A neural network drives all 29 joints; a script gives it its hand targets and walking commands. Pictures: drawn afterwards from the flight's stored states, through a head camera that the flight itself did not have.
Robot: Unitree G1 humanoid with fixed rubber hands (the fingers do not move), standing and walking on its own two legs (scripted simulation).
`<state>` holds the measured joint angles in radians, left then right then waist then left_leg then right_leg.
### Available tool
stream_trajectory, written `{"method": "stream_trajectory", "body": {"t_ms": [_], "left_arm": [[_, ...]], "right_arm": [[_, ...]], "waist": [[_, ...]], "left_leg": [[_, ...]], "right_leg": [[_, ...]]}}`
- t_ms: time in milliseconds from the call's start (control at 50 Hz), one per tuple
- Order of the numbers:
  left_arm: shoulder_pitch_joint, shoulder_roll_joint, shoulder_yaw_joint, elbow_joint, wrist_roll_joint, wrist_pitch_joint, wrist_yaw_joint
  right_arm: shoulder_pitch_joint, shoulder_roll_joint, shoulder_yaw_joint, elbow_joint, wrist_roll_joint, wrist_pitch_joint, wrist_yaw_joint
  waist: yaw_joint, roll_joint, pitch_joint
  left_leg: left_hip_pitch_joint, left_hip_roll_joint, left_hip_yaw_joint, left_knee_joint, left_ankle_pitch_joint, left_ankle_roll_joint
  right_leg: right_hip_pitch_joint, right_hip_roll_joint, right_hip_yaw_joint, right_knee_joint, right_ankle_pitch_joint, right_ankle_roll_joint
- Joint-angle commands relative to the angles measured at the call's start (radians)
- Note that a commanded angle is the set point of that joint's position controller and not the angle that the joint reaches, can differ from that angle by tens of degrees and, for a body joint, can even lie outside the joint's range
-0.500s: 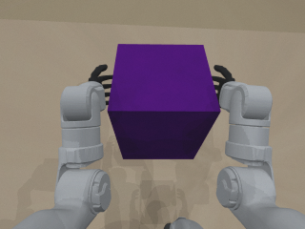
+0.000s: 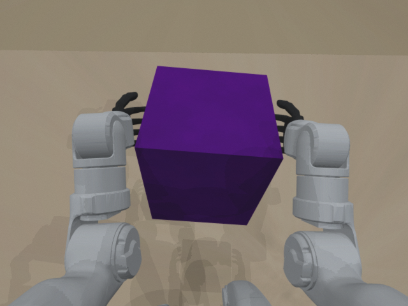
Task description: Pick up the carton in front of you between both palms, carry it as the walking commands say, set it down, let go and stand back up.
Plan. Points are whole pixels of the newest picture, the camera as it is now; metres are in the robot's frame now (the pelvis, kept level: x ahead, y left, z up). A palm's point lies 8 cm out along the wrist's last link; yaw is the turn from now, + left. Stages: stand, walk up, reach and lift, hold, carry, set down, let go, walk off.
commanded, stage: carry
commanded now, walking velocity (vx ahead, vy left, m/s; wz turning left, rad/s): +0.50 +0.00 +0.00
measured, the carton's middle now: (205, 152) +0.39 -0.02 +0.06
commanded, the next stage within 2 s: none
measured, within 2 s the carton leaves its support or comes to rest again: neither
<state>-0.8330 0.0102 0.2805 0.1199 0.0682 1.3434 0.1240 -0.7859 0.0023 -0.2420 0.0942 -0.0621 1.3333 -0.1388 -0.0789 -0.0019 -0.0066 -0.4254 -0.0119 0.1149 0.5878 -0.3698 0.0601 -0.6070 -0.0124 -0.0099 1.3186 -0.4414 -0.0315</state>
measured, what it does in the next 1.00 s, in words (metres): climbs: right foot 0.03 m higher, then left foot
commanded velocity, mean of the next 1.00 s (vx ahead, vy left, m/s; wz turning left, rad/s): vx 0.50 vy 0.00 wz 0.00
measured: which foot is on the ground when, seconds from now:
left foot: down 0.00-0.26, up 0.28-0.62, down 0.64-1.00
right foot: up 0.00-0.22, down 0.24-0.66, up 0.68-1.00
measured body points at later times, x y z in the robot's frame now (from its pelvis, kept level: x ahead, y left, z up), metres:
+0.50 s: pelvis +0.30 -0.03 +0.04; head +0.34 -0.04 +0.49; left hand +0.67 +0.16 +0.19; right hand +0.71 -0.14 +0.19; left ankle +0.36 +0.09 -0.61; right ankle +0.29 -0.11 -0.69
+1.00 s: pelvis +0.61 +0.00 +0.07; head +0.64 +0.00 +0.52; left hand +1.01 +0.12 +0.24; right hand +0.98 -0.18 +0.23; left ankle +0.53 +0.09 -0.67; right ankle +0.74 -0.12 -0.62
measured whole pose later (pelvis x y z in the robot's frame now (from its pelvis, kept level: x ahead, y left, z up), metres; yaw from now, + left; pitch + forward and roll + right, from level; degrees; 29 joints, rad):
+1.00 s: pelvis +0.61 +0.00 +0.07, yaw +0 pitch +5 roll -1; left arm -0.83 -0.01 0.29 0.02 0.09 1.35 0.13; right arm -0.83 -0.01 -0.26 0.06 -0.03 1.32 -0.16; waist -0.08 0.02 -0.03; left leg -0.20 0.02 0.10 0.46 -0.48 0.02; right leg -0.71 -0.03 -0.09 0.79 -0.34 -0.03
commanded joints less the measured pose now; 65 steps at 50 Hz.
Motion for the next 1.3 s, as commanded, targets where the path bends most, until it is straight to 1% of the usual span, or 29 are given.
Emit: {"method": "stream_trajectory", "body": {"t_ms": [0, 60, 140, 200, 220, 240, 260, 300, 320, 360, 480, 560, 600, 620, 640, 660, 680, 720, 760, 880, 960, 1000, 1020, 1040, 1060, 1080, 1120, 1160, 1280], "left_arm": [[-0.703, -1.044, -0.563, -0.123, -0.356, -0.037, -0.177], [-0.693, -0.994, -0.569, -0.155, -0.320, -0.035, -0.151], [-0.640, -0.958, -0.583, -0.107, -0.301, -0.021, -0.152], [-0.621, -0.975, -0.582, -0.027, -0.315, -0.019, -0.176], [-0.598, -0.986, -0.575, 0.006, -0.325, -0.022, -0.185], [-0.602, -0.982, -0.570, 0.018, -0.324, -0.030, -0.193], [-0.618, -1.010, -0.578, 0.020, -0.342, -0.039, -0.202], [-0.737, -1.088, -0.630, -0.081, -0.430, -0.041, -0.220], [-0.804, -1.121, -0.655, -0.138, -0.472, -0.046, -0.226], [-0.885, -1.156, -0.678, -0.212, -0.534, -0.047, -0.235], [-0.856, -1.113, -0.668, -0.235, -0.562, -0.025, -0.244], [-0.772, -1.078, -0.647, -0.119, -0.509, -0.014, -0.251], [-0.752, -1.079, -0.632, -0.060, -0.495, -0.013, -0.253], [-0.746, -1.081, -0.623, -0.035, -0.485, -0.013, -0.255], [-0.745, -1.080, -0.611, -0.017, -0.470, -0.014, -0.257], [-0.763, -1.095, -0.599, -0.008, -0.461, -0.015, -0.260], [-0.785, -1.104, -0.595, -0.012, -0.448, -0.022, -0.255], [-0.766, -1.103, -0.571, -0.033, -0.426, -0.030, -0.238], [-0.737, -1.092, -0.550, -0.061, -0.394, -0.037, -0.213], [-0.701, -1.007, -0.568, -0.142, -0.335, -0.037, -0.154], [-0.655, -0.969, -0.581, -0.096, -0.324, -0.020, -0.160], [-0.639, -0.979, -0.580, -0.039, -0.331, -0.017, -0.176], [-0.620, -0.985, -0.572, -0.001, -0.338, -0.020, -0.184], [-0.601, -0.987, -0.566, 0.022, -0.338, -0.026, -0.193], [-0.632, -0.999, -0.564, 0.027, -0.343, -0.036, -0.199], [-0.660, -1.024, -0.579, -0.005, -0.377, -0.033, -0.209], [-0.790, -1.107, -0.634, -0.106, -0.461, -0.039, -0.225], [-0.885, -1.148, -0.659, -0.187, -0.527, -0.043, -0.235], [-0.882, -1.122, -0.654, -0.221, -0.567, -0.022, -0.245]], "right_arm": [[-0.950, 1.131, 0.640, -0.235, 0.550, -0.032, 0.256], [-0.926, 1.094, 0.636, -0.248, 0.557, -0.023, 0.258], [-0.838, 1.050, 0.615, -0.148, 0.519, -0.008, 0.265], [-0.788, 1.046, 0.596, -0.050, 0.483, -0.007, 0.270], [-0.786, 1.041, 0.589, -0.028, 0.471, -0.009, 0.272], [-0.796, 1.055, 0.577, -0.013, 0.462, -0.008, 0.277], [-0.817, 1.056, 0.567, -0.012, 0.452, -0.009, 0.280], [-0.815, 1.067, 0.551, -0.014, 0.422, -0.019, 0.266], [-0.811, 1.071, 0.540, -0.029, 0.410, -0.023, 0.253], [-0.796, 1.050, 0.514, -0.063, 0.379, -0.027, 0.224], [-0.750, 0.961, 0.512, -0.112, 0.310, -0.015, 0.170], [-0.708, 0.948, 0.529, -0.035, 0.305, 0.000, 0.183], [-0.699, 0.966, 0.527, 0.027, 0.317, 0.000, 0.201], [-0.672, 0.971, 0.515, 0.066, 0.325, -0.005, 0.208], [-0.656, 0.972, 0.507, 0.081, 0.331, -0.014, 0.216], [-0.689, 0.980, 0.504, 0.084, 0.336, -0.025, 0.222], [-0.729, 1.023, 0.523, 0.040, 0.372, -0.025, 0.230], [-0.847, 1.105, 0.576, -0.069, 0.456, -0.035, 0.243], [-0.942, 1.151, 0.610, -0.156, 0.520, -0.041, 0.252], [-0.927, 1.104, 0.628, -0.230, 0.557, -0.029, 0.255], [-0.840, 1.054, 0.607, -0.136, 0.514, -0.010, 0.259], [-0.808, 1.047, 0.595, -0.070, 0.490, -0.007, 0.262], [-0.792, 1.043, 0.590, -0.038, 0.477, -0.006, 0.264], [-0.808, 1.043, 0.577, -0.023, 0.468, -0.004, 0.269], [-0.825, 1.058, 0.565, -0.007, 0.453, -0.003, 0.273], [-0.832, 1.068, 0.563, 0.008, 0.439, -0.009, 0.271], [-0.811, 1.073, 0.533, 0.000, 0.415, -0.016, 0.256], [-0.799, 1.060, 0.507, -0.031, 0.387, -0.021, 0.230], [-0.766, 0.971, 0.495, -0.084, 0.315, -0.011, 0.172]], "waist": [[0.019, 0.093, -0.533], [0.008, 0.109, -0.501], [0.008, 0.148, -0.451], [0.095, 0.129, -0.505], [0.148, 0.083, -0.593], [0.170, -0.152, -0.710], [0.199, -0.319, -0.641], [0.178, -0.073, -0.541], [0.166, -0.011, -0.518], [0.141, -0.049, -0.522], [0.156, -0.111, -0.484], [0.153, -0.151, -0.439], [0.079, -0.126, -0.480], [0.027, -0.073, -0.561], [-0.013, 0.106, -0.652], [-0.027, 0.358, -0.645], [-0.007, 0.235, -0.597], [-0.013, 0.031, -0.529], [0.021, 0.048, -0.531], [0.009, 0.113, -0.498], [0.017, 0.152, -0.455], [0.087, 0.129, -0.499], [0.132, 0.082, -0.578], [0.176, -0.077, -0.668], [0.193, -0.337, -0.634], [0.177, -0.229, -0.577], [0.176, -0.021, -0.525], [0.150, -0.048, -0.525], [0.157, -0.116, -0.480]], "left_leg": [[0.578, 0.273, -0.410, -0.172, 0.317, 0.161], [0.570, 0.272, -0.338, -0.216, 0.310, 0.184], [0.493, 0.229, -0.189, -0.217, 0.453, 0.131], [0.380, 0.192, -0.042, 0.027, 0.811, 0.048], [0.240, 0.169, -0.004, 0.203, 0.720, -0.001], [-0.053, 0.080, -0.019, 0.487, 0.351, -0.058], [-0.317, -0.075, -0.079, 0.699, -0.151, -0.065], [-0.448, 0.010, -0.161, 0.899, -0.120, -0.019], [-0.444, 0.035, -0.164, 0.851, -0.086, -0.013], [-0.399, 0.058, -0.154, 0.742, -0.032, -0.009], [-0.368, 0.073, -0.079, 0.410, 0.015, -0.034], [-0.155, 0.001, 0.051, 0.126, 0.067, -0.022], [0.140, -0.077, 0.146, -0.025, 0.118, 0.009], [0.409, -0.037, 0.084, -0.026, 0.126, 0.032], [0.627, 0.209, -0.372, -0.126, -0.123, 0.124], [0.778, 0.355, -0.803, -0.247, 0.043, 0.253], [0.770, 0.373, -0.769, -0.198, 0.185, 0.272], [0.645, 0.319, -0.569, -0.120, 0.410, 0.221], [0.584, 0.279, -0.460, -0.147, 0.321, 0.159], [0.524, 0.270, -0.310, -0.228, 0.262, 0.180], [0.450, 0.227, -0.165, -0.208, 0.411, 0.119], [0.367, 0.198, -0.059, -0.018, 0.682, 0.060], [0.247, 0.171, -0.006, 0.150, 0.709, 0.009], [-0.002, 0.103, -0.001, 0.401, 0.407, -0.044], [-0.307, -0.059, -0.052, 0.613, -0.135, -0.064], [-0.412, -0.018, -0.148, 0.794, -0.175, -0.034], [-0.463, 0.030, -0.155, 0.828, -0.104, -0.017], [-0.414, 0.056, -0.152, 0.723, -0.045, -0.016], [-0.349, 0.068, -0.076, 0.383, 0.004, -0.036]], "right_leg": [[-0.228, -0.027, 0.004, -0.041, 0.013, -0.004], [-0.243, -0.044, -0.028, -0.230, 0.029, 0.011], [-0.046, 0.008, -0.132, -0.545, 0.133, 0.004], [0.366, 0.113, -0.264, -0.762, 0.205, -0.043], [0.641, 0.051, -0.176, -0.773, 0.191, -0.068], [0.910, -0.251, 0.355, -0.829, 0.010, -0.196], [0.961, -0.335, 0.707, -0.985, 0.168, -0.298], [0.874, -0.318, 0.523, -0.867, 0.436, -0.294], [0.815, -0.292, 0.430, -0.857, 0.466, -0.247], [0.752, -0.255, 0.332, -0.893, 0.354, -0.185], [0.699, -0.238, 0.177, -0.951, 0.356, -0.202], [0.630, -0.203, 0.049, -0.924, 0.494, -0.152], [0.540, -0.172, -0.056, -0.738, 0.720, -0.092], [0.422, -0.142, -0.103, -0.568, 0.711, -0.041], [0.190, -0.076, -0.107, -0.306, 0.407, 0.021], [-0.115, 0.091, -0.054, -0.079, -0.075, 0.049], [-0.233, 0.041, 0.039, 0.091, -0.098, 0.014], [-0.272, -0.015, 0.049, 0.121, -0.035, -0.005], [-0.233, -0.035, 0.046, 0.016, 0.015, -0.008], [-0.200, -0.050, -0.030, -0.304, 0.041, 0.011], [0.030, 0.029, -0.165, -0.601, 0.124, -0.001], [0.334, 0.106, -0.264, -0.753, 0.193, -0.033], [0.604, 0.070, -0.204, -0.766, 0.193, -0.063], [0.844, -0.168, 0.231, -0.853, -0.049, -0.158], [0.973, -0.336, 0.662, -0.958, 0.135, -0.281], [0.960, -0.339, 0.648, -0.927, 0.265, -0.299], [0.858, -0.298, 0.447, -0.848, 0.490, -0.252], [0.783, -0.259, 0.342, -0.885, 0.388, -0.187], [0.693, -0.239, 0.177, -0.955, 0.337, -0.195]]}}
